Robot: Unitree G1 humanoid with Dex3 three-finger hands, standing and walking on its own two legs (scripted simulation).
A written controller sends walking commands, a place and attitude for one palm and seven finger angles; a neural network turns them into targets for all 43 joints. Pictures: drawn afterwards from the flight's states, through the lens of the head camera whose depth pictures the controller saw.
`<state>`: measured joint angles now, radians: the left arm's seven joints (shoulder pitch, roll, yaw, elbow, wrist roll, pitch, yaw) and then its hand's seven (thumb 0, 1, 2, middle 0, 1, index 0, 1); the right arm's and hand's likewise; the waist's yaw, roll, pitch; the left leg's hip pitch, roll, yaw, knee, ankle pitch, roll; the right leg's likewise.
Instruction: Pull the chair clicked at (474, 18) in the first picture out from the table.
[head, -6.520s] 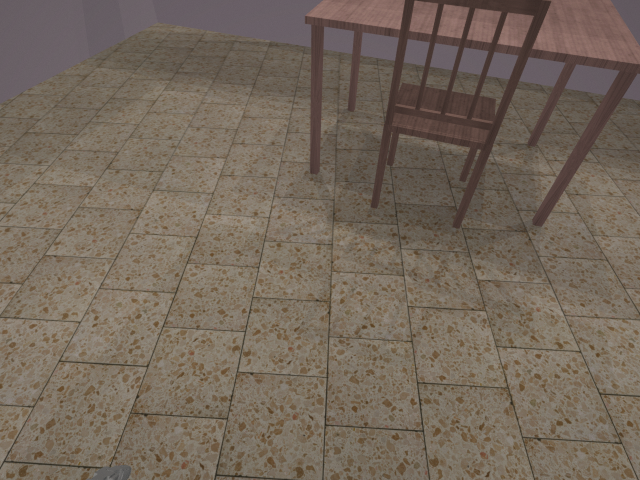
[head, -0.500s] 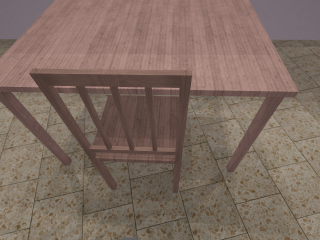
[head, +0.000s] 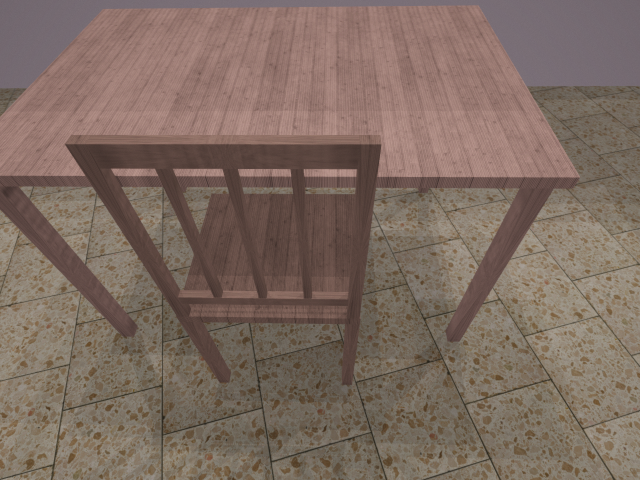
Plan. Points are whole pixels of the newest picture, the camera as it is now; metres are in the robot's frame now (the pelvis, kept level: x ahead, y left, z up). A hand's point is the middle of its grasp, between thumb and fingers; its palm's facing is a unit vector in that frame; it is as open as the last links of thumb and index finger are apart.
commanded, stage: look again from close up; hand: left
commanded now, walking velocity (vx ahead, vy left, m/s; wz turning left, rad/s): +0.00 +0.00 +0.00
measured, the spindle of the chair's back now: (249, 242) +0.50 +0.16 -0.06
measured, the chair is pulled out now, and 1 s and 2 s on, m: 0.00 0.00 0.00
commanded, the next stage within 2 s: shuffle to correct the standing spot in 1.88 s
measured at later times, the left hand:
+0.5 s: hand out of the picture +0.00 +0.17 -0.17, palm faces +0.03 -0.98 -0.19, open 7.3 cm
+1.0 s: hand out of the picture -0.02 +0.16 -0.17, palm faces +0.04 -0.99 -0.17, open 7.4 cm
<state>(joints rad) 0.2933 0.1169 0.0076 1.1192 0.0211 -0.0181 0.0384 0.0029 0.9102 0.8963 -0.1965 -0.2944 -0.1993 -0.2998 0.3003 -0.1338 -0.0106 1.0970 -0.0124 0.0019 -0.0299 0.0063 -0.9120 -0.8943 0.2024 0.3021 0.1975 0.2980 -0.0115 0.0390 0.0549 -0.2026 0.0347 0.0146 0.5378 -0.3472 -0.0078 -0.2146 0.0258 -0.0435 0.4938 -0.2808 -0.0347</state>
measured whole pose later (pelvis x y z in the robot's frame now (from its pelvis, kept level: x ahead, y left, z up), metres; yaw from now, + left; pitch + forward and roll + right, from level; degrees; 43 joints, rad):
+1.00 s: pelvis +0.00 +0.01 +0.00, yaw +0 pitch -1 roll +0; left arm 0.33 0.12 -0.01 1.11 0.02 -0.02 0.04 0.00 0.91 0.90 -0.20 -0.29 -0.20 -0.30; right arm 0.30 -0.12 0.02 1.15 -0.01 -0.03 -0.03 0.00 -0.91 -0.89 0.20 0.30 0.19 0.30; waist 0.00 -0.01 0.02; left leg -0.14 0.00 0.04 0.43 -0.27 0.01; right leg -0.18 0.00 -0.03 0.46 -0.26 -0.02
